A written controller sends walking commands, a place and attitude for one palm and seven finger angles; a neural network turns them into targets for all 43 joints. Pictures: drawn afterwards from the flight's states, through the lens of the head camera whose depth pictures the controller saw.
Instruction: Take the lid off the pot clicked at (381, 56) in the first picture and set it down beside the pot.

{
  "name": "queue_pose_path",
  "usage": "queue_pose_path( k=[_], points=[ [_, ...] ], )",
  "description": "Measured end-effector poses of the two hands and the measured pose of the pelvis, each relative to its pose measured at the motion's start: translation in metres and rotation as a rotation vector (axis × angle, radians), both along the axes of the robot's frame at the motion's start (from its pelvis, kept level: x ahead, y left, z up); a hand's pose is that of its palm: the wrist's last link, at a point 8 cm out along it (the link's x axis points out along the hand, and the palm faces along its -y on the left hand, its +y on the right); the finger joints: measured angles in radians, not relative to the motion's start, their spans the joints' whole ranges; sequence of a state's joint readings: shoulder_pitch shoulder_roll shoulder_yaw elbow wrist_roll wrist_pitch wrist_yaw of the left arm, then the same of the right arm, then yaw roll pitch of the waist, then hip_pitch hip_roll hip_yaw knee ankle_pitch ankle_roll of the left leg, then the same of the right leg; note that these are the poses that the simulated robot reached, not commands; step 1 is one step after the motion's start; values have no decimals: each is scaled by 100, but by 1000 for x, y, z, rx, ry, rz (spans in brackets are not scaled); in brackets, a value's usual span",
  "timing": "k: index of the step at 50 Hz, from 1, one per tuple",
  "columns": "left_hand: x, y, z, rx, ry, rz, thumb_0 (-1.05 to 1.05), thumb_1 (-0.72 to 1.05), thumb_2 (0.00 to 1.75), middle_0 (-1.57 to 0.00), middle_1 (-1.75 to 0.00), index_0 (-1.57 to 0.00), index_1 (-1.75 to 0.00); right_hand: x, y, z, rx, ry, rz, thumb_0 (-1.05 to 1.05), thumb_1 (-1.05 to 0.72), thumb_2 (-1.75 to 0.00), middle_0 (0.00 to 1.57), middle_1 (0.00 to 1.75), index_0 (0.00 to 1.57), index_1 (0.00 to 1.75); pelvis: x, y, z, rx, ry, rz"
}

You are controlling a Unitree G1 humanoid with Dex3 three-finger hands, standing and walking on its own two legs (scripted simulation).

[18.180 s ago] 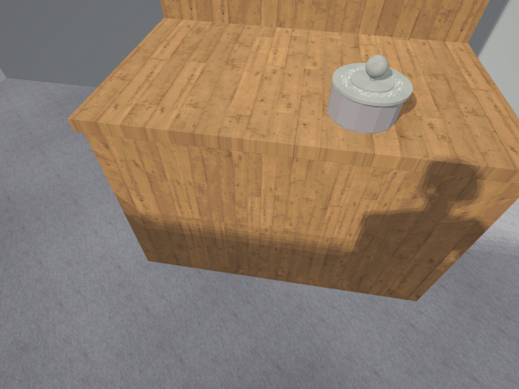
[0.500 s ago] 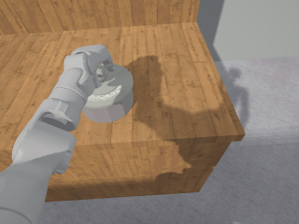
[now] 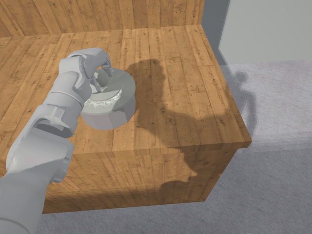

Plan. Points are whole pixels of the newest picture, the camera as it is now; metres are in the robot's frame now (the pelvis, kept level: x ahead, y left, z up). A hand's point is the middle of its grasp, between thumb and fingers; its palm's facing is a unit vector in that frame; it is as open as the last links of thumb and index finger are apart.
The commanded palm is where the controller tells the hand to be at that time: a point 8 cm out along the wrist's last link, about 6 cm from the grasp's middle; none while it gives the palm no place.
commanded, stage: close the fingers and squeeze the knob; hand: left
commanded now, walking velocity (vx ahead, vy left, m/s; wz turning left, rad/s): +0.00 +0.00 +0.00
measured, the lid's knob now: (99, 78) +0.50 +0.14 +0.13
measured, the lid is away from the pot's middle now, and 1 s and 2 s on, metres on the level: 0.00 0.01 0.00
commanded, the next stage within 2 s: lift the lid straight up in 1.06 s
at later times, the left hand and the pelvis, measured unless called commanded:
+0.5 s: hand (94, 80) +0.47 +0.14 +0.15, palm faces -0.36 -0.07 -0.93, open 8.2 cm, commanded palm +0.47 +0.14 +0.22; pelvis +0.00 +0.00 +0.00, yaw +0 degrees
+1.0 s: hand (95, 81) +0.47 +0.14 +0.15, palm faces -0.35 -0.06 -0.94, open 8.1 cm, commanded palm +0.46 +0.13 +0.22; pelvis +0.00 +0.00 +0.00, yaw +0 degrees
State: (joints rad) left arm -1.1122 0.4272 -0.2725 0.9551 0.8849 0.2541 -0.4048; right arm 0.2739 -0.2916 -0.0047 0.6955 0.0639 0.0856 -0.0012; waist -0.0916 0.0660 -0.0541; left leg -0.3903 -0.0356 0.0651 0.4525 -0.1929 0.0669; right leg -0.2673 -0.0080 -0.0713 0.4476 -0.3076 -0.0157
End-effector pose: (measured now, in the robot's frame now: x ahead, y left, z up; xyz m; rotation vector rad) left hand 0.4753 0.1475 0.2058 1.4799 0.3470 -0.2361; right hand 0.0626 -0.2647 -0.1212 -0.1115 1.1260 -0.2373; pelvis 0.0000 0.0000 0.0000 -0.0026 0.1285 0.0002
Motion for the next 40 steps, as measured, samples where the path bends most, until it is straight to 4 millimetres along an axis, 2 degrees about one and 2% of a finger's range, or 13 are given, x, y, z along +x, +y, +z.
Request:
queue_pose_path(
  k=[12, 26, 40],
  points=[
    [0, 1, 0, -2, 12, 5, 0, 12, 97, -62, -96, -59, -94, 12, 7, 1, 8, -27, 14, 1, -91, -90, 20, 30, 20, 30, -1, 1, 0, -1, 3, 2],
    [-3, -2, 1, 4, -3, -7, 2, 19, 81, -71, -102, -59, -95, 3, 9, -3, 18, -3, 9, 1, -91, -90, 20, 30, 20, 30, -2, 4, 0, -1, 2, 0],
    [-7, -4, 2, 18, -19, -1, 1, 22, 79, -70, -102, -58, -94, -1, 10, -3, 26, -9, 9, 1, -91, -90, 20, 30, 20, 30, -4, 3, 0, 1, -5, 0]
  ],
)
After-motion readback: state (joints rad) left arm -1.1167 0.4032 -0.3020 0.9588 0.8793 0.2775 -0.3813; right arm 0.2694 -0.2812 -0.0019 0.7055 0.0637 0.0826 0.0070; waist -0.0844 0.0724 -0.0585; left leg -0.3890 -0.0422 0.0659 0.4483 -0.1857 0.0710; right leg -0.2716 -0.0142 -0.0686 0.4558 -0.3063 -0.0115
